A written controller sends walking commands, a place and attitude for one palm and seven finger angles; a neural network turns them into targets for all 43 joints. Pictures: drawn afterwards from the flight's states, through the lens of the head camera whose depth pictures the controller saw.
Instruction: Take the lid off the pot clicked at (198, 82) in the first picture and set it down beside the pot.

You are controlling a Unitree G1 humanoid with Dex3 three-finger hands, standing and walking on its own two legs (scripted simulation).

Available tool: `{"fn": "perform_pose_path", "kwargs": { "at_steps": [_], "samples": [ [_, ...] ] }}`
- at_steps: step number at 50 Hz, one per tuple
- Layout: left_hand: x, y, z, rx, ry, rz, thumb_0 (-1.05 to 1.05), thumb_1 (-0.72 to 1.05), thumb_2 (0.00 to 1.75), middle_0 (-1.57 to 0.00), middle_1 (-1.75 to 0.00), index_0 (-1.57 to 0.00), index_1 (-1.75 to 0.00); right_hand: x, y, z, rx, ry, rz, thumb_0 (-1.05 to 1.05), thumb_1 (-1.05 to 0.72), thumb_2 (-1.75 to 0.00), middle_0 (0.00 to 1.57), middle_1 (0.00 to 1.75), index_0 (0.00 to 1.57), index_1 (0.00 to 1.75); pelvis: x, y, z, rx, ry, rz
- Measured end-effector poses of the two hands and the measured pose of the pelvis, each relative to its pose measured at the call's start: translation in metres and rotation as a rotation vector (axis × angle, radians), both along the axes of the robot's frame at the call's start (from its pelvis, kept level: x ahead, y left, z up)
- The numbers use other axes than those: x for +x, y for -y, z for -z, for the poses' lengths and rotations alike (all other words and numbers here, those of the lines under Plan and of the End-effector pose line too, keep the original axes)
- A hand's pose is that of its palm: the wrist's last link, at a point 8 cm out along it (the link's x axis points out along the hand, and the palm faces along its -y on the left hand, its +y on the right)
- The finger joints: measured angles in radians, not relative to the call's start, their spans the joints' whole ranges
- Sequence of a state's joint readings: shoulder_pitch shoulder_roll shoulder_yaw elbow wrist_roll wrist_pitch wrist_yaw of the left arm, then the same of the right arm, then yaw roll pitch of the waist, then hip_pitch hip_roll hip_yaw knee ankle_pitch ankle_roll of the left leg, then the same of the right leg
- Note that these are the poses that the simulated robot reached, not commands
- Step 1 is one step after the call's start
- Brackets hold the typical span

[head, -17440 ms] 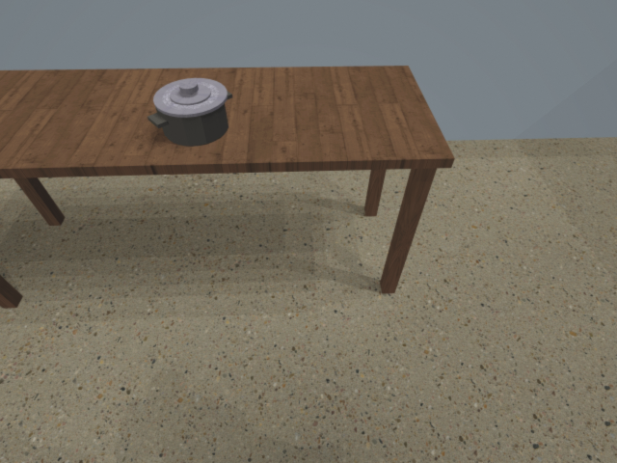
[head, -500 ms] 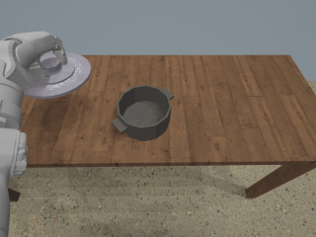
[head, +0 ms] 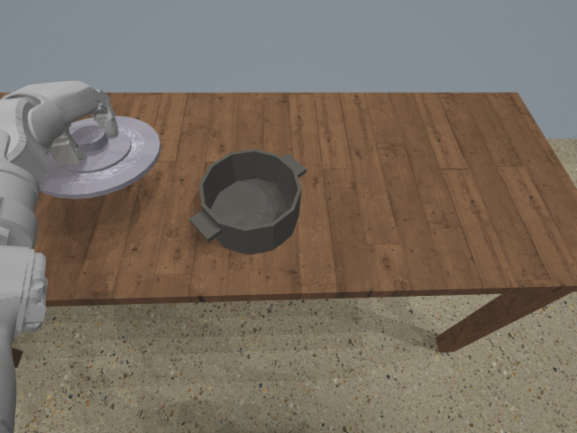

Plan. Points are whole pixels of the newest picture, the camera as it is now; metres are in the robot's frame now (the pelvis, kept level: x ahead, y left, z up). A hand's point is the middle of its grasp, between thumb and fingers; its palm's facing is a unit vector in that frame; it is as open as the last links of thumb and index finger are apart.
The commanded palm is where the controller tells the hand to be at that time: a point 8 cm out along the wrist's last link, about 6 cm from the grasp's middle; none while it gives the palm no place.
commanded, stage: lower the lid onto the table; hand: left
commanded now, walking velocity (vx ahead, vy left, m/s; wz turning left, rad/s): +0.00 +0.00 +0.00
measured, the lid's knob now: (89, 138) +0.51 +0.27 +0.09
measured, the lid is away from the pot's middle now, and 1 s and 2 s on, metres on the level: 0.22 0.23 0.23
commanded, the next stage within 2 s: none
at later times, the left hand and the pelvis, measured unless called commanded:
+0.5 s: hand (78, 163) +0.47 +0.27 +0.09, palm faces -0.46 -0.06 -0.89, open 7.9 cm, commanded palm +0.50 +0.28 +0.15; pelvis +0.00 +0.00 +0.00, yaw -1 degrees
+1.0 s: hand (91, 174) +0.48 +0.27 +0.06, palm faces -0.47 -0.07 -0.88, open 7.8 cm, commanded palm +0.51 +0.27 +0.12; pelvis +0.00 +0.00 -0.01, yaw -1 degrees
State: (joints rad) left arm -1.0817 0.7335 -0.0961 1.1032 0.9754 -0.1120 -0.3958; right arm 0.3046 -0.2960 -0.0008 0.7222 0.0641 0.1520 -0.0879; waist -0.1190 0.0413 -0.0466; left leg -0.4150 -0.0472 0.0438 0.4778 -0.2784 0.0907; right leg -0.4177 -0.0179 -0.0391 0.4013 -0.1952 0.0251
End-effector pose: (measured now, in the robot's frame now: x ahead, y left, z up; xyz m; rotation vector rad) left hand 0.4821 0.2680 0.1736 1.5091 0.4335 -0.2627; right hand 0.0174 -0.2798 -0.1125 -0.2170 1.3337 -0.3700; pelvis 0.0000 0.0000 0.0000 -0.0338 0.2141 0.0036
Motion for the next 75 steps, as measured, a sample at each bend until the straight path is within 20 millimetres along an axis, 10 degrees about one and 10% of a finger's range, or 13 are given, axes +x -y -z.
{"fn": "perform_pose_path", "kwargs": {
  "at_steps": [75],
  "samples": [
    [0.002, -0.014, 0.094, -0.026, -0.090, 0.026, 0.14, 0.39, 0.86, -1.10, -1.19, -0.48, -0.89, -0.055, -0.006, 0.005, -0.047, -0.162, 0.083, 0.00, -0.90, -0.90, 0.21, 0.30, 0.20, 0.30, -0.003, -0.004, 0.017, -0.022, -0.106, 0.024]
  ]
}}
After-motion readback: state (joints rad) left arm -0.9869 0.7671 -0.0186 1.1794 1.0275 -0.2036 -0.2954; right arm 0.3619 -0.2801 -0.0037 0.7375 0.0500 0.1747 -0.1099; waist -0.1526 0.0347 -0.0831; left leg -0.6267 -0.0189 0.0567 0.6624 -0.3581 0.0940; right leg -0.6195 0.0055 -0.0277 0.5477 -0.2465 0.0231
